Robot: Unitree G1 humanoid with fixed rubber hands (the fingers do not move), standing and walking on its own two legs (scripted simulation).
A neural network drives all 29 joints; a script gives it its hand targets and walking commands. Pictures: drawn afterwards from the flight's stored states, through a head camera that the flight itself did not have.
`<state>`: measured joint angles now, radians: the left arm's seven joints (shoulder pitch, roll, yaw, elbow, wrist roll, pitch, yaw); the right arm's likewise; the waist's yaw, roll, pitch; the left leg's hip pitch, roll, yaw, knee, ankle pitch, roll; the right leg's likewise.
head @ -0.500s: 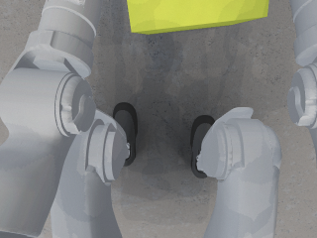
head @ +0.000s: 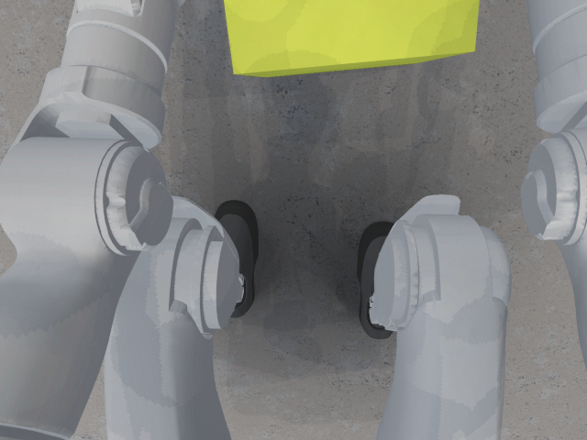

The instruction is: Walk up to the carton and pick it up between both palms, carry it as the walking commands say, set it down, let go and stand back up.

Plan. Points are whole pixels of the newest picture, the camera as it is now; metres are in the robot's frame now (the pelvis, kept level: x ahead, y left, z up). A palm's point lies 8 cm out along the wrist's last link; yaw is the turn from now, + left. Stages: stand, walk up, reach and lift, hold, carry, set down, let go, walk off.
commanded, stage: reach and lift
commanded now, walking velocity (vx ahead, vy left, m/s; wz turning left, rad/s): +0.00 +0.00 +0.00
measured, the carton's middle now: out of the picture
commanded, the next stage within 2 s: none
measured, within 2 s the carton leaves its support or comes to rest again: leaves its support in 0.20 s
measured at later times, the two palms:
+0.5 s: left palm out of the picture +0.56 +0.12 -0.12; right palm out of the picture +0.58 -0.17 -0.11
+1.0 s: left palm out of the picture +0.55 +0.13 -0.07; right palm out of the picture +0.57 -0.16 -0.08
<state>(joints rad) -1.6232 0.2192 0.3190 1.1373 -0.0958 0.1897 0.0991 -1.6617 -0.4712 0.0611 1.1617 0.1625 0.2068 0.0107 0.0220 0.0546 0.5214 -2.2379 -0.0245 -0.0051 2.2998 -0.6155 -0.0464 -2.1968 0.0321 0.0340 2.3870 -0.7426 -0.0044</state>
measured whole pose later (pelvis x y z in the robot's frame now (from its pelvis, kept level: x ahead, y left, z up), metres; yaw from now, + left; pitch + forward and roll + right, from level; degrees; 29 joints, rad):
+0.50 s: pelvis -0.02 +0.01 +0.02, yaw -2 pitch +31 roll +2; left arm -1.60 0.17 0.33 0.93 -0.10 0.30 0.20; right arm -1.73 -0.46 -0.01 1.08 0.09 0.32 -0.06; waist 0.05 0.04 0.53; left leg -2.18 -0.06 -0.03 2.22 -0.57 -0.07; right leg -2.15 0.05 0.04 2.29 -0.67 0.02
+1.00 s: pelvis -0.02 +0.00 +0.06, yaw -1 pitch +31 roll +3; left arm -1.51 0.09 0.44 0.69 0.00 0.39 0.27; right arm -1.66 -0.38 -0.06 0.92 0.03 0.40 -0.10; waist 0.03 0.05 0.53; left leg -2.07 -0.06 -0.03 2.10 -0.56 -0.07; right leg -2.05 0.06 0.05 2.17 -0.66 0.02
